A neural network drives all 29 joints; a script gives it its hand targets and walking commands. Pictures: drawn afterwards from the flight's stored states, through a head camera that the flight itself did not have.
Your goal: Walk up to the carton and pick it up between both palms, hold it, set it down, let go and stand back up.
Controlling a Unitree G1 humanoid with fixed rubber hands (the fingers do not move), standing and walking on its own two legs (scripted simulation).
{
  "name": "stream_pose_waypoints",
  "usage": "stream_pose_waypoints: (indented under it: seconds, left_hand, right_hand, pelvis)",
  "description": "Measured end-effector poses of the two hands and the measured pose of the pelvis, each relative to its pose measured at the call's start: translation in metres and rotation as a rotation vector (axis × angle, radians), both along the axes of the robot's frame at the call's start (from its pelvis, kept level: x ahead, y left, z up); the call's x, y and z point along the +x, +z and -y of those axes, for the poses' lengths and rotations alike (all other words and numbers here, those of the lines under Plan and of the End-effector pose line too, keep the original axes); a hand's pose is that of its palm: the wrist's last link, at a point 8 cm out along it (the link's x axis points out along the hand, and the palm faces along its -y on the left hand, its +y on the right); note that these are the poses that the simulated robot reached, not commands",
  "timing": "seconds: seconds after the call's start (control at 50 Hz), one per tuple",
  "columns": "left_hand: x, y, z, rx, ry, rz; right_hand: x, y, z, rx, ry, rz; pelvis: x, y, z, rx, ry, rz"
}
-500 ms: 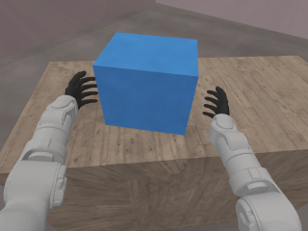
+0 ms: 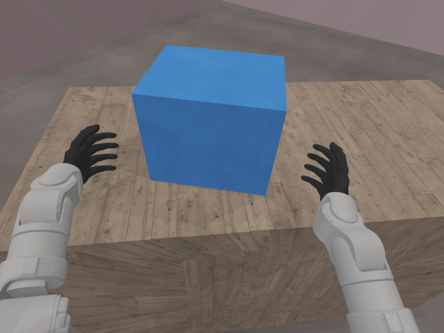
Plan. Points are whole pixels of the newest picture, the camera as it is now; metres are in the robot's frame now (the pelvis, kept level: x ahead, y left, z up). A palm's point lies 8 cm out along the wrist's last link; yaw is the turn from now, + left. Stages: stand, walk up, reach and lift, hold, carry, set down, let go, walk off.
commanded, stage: set down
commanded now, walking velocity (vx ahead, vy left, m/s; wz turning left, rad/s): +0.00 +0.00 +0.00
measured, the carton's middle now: (215, 119) +0.55 -0.02 +0.11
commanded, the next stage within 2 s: none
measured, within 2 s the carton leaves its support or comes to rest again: neither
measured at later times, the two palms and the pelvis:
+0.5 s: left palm (45, 215) +0.32 +0.27 +0.11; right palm (347, 228) +0.24 -0.18 +0.13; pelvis +0.00 +0.00 +0.00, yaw +0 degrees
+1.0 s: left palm (15, 271) +0.24 +0.29 +0.10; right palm (355, 272) +0.18 -0.18 +0.11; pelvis +0.00 -0.01 +0.00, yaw -1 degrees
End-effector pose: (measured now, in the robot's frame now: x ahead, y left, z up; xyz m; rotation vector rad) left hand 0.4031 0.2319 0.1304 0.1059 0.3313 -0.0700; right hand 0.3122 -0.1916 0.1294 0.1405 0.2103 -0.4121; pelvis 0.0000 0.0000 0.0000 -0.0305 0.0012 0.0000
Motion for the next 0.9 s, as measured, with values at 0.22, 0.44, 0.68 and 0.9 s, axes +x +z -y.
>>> stream_pose_waypoints:
  seconds: [0.22, 0.44, 0.68, 0.9]
  left_hand:
    - [-0.033, -0.010, -0.014, 0.030, 0.000, -0.031]
    - [-0.072, -0.016, -0.029, 0.047, 0.019, -0.027]
    - [-0.112, -0.017, -0.044, 0.089, 0.016, -0.019]
    - [-0.148, -0.027, -0.054, 0.107, 0.022, -0.055]
  right_hand:
    - [-0.032, 0.001, 0.003, -0.022, 0.028, -0.033]
    - [-0.066, 0.002, -0.005, -0.007, 0.054, -0.021]
    - [-0.097, -0.001, -0.018, 0.013, 0.080, -0.056]
    - [-0.120, -0.008, -0.019, 0.014, 0.087, -0.115]
  pelvis:
    - [-0.005, -0.001, 0.003, 0.004, -0.002, 0.016]
    - [-0.003, -0.001, 0.005, 0.007, -0.003, 0.019]
    - [-0.001, -0.001, 0.004, 0.007, -0.006, 0.029]
    - [-0.003, -0.001, 0.005, 0.007, -0.007, 0.045]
